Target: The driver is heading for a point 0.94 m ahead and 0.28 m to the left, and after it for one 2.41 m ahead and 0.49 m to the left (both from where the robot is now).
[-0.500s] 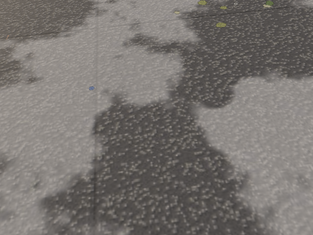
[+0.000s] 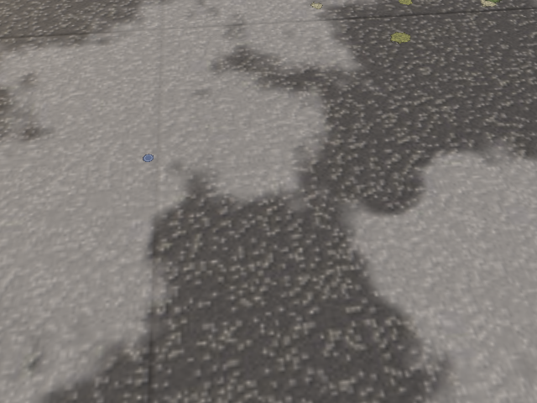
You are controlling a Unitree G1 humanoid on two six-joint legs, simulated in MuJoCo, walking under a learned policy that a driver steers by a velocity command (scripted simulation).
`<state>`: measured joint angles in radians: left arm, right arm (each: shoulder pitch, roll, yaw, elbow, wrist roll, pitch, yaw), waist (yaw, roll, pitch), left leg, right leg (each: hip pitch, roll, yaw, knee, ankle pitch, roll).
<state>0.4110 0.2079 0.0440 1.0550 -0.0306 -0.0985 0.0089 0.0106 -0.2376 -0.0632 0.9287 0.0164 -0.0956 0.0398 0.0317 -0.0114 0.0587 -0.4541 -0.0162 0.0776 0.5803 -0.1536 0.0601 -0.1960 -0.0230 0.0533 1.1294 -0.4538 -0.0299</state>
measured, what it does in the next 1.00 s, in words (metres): walks ahead, turning left: right foot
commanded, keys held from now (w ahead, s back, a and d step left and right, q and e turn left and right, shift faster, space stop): w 0.40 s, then w+q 0.60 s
